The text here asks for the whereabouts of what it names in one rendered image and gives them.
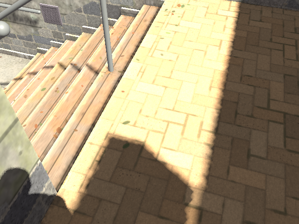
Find stairs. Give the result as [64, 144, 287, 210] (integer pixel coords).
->
[3, 5, 161, 192]

